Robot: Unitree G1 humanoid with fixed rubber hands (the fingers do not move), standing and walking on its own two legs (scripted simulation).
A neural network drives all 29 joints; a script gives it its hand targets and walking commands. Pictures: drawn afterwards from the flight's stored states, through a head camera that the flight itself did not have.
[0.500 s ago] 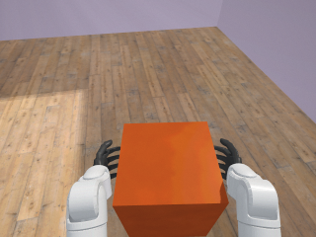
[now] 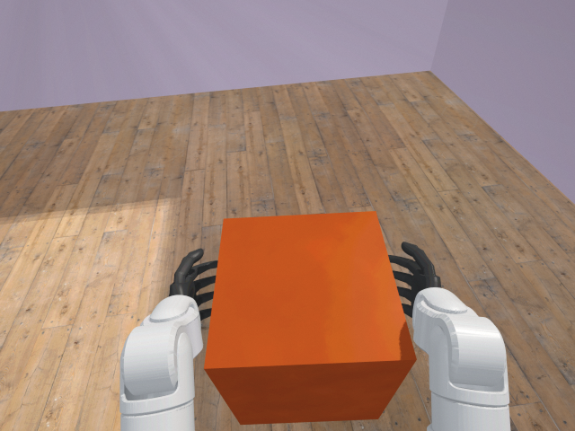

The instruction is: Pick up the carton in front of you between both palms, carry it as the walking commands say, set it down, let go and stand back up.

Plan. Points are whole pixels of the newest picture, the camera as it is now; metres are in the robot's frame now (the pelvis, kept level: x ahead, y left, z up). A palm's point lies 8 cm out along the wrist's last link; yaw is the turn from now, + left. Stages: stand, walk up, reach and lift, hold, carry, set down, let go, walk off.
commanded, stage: carry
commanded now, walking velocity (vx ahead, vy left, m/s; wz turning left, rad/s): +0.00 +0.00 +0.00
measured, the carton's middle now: (304, 323) +0.28 +0.00 +0.01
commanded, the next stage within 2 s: hold in 1.46 s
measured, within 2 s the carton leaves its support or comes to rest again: neither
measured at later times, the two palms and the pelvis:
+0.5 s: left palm (177, 326) +0.26 +0.17 +0.05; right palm (401, 318) +0.27 -0.13 +0.05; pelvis +0.00 +0.02 -0.01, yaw +1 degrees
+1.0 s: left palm (175, 338) +0.25 +0.17 +0.04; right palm (398, 330) +0.26 -0.12 +0.04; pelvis -0.04 +0.02 +0.00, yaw +1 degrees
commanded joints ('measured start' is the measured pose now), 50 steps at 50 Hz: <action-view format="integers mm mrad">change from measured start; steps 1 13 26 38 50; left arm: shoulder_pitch -358 -380 -338 -500 -444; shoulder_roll -892 -930 -804 -880 -910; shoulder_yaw -693 -723 -584 -403 -470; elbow -1 64 226 530 469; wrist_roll -389 -357 -208 -79 -117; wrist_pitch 22 -74 -299 -550 -501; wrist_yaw -257 -273 -264 -288 -294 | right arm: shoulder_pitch -358 -361 -333 -488 -437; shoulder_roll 885 922 811 878 910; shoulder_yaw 702 710 585 398 476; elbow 12 88 240 548 477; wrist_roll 406 361 220 86 128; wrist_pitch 12 -92 -318 -565 -516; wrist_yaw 261 277 265 292 295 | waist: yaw -1 -2 -1 0 -1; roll -19 2 -22 -24 -34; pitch -294 -249 -198 -175 -212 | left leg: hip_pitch -4 26 -36 -91 -89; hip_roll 90 105 92 84 81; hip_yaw -37 -33 -38 -55 -55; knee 27 38 -19 -72 -46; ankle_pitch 580 678 405 190 220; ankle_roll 4 16 34 51 53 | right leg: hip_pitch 259 170 173 161 161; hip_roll -154 -131 -144 -140 -147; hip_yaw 134 120 136 149 149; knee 77 110 48 -14 -6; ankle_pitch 673 464 349 187 237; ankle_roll -3 17 19 26 26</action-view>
